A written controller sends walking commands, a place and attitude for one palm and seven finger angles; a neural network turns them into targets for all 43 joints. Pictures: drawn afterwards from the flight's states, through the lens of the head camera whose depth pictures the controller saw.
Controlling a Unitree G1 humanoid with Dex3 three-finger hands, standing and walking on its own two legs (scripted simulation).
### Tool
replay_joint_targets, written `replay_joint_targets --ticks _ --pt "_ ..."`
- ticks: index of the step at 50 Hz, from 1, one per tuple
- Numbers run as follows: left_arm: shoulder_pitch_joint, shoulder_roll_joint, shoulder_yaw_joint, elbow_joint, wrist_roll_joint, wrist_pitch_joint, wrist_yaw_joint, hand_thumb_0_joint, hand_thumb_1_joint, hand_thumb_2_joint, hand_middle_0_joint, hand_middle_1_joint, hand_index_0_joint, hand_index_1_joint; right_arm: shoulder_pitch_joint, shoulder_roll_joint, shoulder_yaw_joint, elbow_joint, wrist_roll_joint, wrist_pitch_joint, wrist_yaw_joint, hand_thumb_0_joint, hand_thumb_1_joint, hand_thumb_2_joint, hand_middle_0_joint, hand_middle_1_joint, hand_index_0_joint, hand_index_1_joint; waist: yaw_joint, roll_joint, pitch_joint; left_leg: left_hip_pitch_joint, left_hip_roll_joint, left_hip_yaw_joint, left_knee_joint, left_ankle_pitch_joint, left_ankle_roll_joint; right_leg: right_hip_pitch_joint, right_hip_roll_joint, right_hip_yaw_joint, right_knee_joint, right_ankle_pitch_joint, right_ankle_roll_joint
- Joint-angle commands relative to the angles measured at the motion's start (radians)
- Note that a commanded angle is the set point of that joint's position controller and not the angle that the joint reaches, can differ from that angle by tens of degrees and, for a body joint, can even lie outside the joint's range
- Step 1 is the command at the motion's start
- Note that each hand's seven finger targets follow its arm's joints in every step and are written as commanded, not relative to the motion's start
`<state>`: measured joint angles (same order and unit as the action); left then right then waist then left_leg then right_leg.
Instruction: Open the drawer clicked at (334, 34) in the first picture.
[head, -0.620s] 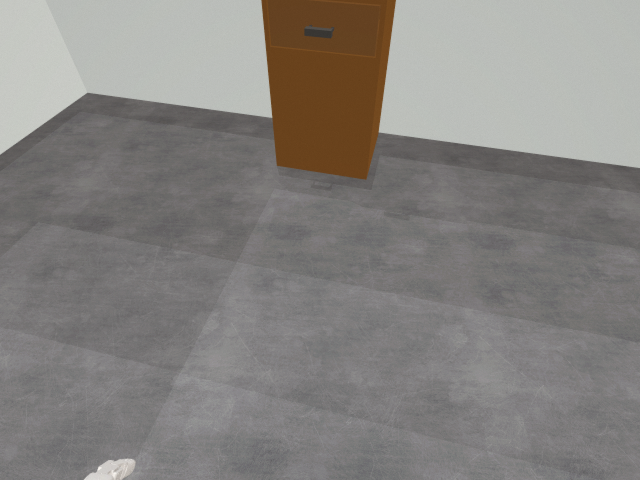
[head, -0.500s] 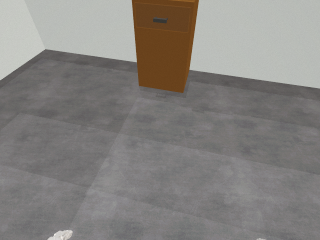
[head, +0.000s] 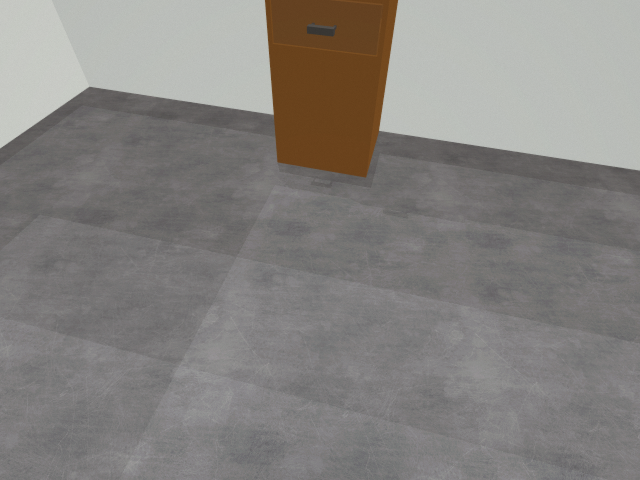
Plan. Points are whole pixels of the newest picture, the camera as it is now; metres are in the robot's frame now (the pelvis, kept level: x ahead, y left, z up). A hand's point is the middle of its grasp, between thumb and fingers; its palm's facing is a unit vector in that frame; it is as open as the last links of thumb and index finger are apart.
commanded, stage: stand and wait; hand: left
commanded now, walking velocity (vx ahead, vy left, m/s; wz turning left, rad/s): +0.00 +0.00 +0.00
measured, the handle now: (322, 28) +1.67 +0.09 -0.07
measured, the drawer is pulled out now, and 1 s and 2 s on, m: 0.00 0.00 0.00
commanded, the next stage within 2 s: look at it before walking up in 0.20 s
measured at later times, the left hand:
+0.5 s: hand out of the picture +0.07 +0.25 -0.15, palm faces -0.03 -0.94 -0.33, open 7.4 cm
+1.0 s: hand out of the picture +0.07 +0.25 -0.16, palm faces -0.03 -0.94 -0.33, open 7.4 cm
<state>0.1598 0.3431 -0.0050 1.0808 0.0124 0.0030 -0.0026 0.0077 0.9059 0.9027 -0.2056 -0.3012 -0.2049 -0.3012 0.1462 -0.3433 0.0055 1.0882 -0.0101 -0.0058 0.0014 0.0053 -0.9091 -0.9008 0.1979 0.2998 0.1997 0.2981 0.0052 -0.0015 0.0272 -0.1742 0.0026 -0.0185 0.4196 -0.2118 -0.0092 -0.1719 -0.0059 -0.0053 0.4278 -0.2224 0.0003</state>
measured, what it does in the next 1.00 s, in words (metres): stands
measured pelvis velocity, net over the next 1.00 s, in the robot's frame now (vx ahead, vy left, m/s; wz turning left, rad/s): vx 0.01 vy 0.00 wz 0.00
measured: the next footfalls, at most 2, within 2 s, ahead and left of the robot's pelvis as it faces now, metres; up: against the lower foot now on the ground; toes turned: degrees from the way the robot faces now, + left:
right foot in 1.64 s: +0.38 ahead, -0.11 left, +0.00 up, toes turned -7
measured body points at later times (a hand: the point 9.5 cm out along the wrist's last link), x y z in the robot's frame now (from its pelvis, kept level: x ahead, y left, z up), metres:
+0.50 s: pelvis +0.00 +0.00 +0.00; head +0.00 +0.00 +0.45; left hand +0.07 +0.29 -0.13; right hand +0.07 -0.29 -0.13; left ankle +0.01 +0.13 -0.74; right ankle +0.01 -0.12 -0.74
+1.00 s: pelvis +0.01 +0.00 +0.00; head +0.01 +0.00 +0.45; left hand +0.07 +0.29 -0.13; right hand +0.08 -0.29 -0.13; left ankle +0.01 +0.13 -0.74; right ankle +0.01 -0.12 -0.74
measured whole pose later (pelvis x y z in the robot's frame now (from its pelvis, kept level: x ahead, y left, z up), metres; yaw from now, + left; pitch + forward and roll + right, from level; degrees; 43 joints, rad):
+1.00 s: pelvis +0.01 +0.00 +0.00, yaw +0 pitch -1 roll +0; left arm 0.16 0.33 -0.01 1.10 0.02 0.00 0.01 0.01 0.91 0.90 -0.20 -0.30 -0.20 -0.30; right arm 0.13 -0.33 0.01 1.11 -0.01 0.00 0.00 0.00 -0.91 -0.90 0.20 0.30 0.20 0.30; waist 0.01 0.00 0.02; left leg -0.16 0.00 -0.01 0.39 -0.20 -0.01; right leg -0.16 -0.01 0.00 0.39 -0.21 0.00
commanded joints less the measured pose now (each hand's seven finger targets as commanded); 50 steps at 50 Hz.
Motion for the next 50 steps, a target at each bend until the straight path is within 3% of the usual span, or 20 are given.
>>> replay_joint_targets --ticks 1,13,46,47,48,50 --pt "-0.056 0.201 0.039 -0.068 -0.003 -0.025 0.012 0.000 0.900 0.900 -0.200 -0.300 -0.200 -0.300 -0.066 -0.196 -0.042 -0.065 0.000 -0.028 -0.014 0.000 -0.900 -0.900 0.200 0.300 0.200 0.300 -0.002 -0.003 -0.044 -0.008 0.108 -0.092 -0.080 0.084 0.043 0.004 -0.112 0.108 -0.093 0.040 -0.036" --pt "-0.055 0.198 0.038 -0.061 -0.001 -0.025 0.012 0.000 0.900 0.900 -0.200 -0.300 -0.200 -0.300 -0.059 -0.196 -0.042 -0.050 -0.001 -0.027 -0.012 0.000 -0.900 -0.900 0.200 0.300 0.200 0.300 -0.003 -0.012 -0.032 -0.004 0.107 -0.096 -0.096 0.061 0.040 -0.012 -0.112 0.115 -0.112 0.003 -0.034" --pt "-0.044 0.197 0.035 -0.051 -0.001 -0.029 0.012 0.000 0.900 0.900 -0.200 -0.300 -0.200 -0.300 -0.065 -0.195 -0.039 -0.040 0.003 -0.027 -0.012 0.000 -0.900 -0.900 0.200 0.300 0.200 0.300 -0.003 -0.002 -0.058 0.035 0.114 -0.093 -0.103 0.127 0.036 0.021 -0.117 0.109 -0.119 0.093 -0.031" --pt "-0.002 0.114 0.019 -0.030 -0.003 -0.020 0.015 0.000 0.900 0.900 -0.200 -0.300 -0.200 -0.300 -0.031 -0.113 -0.018 -0.021 -0.002 -0.019 -0.009 0.000 -0.900 -0.900 0.200 0.300 0.200 0.300 -0.001 -0.008 -0.082 0.037 0.112 -0.078 -0.094 0.087 0.026 0.036 -0.118 0.099 -0.121 0.036 -0.019" --pt "0.033 0.071 0.008 -0.018 0.000 -0.008 0.017 0.000 0.900 0.900 -0.200 -0.300 -0.200 -0.300 0.001 -0.064 -0.007 -0.010 -0.006 -0.007 -0.006 0.000 -0.900 -0.900 0.200 0.300 0.200 0.300 0.000 -0.013 -0.064 0.020 0.098 -0.067 -0.081 -0.011 0.019 0.022 -0.109 0.102 -0.117 -0.090 -0.014" --pt "0.070 0.079 0.016 -0.013 0.007 0.001 0.008 0.000 0.900 0.900 -0.200 -0.300 -0.200 -0.300 0.028 -0.061 -0.012 -0.009 -0.013 0.002 -0.002 0.000 -0.900 -0.900 0.200 0.300 0.200 0.300 0.006 -0.035 -0.012 -0.057 0.075 -0.064 -0.067 -0.239 0.028 -0.012 -0.107 0.129 -0.130 -0.303 -0.027"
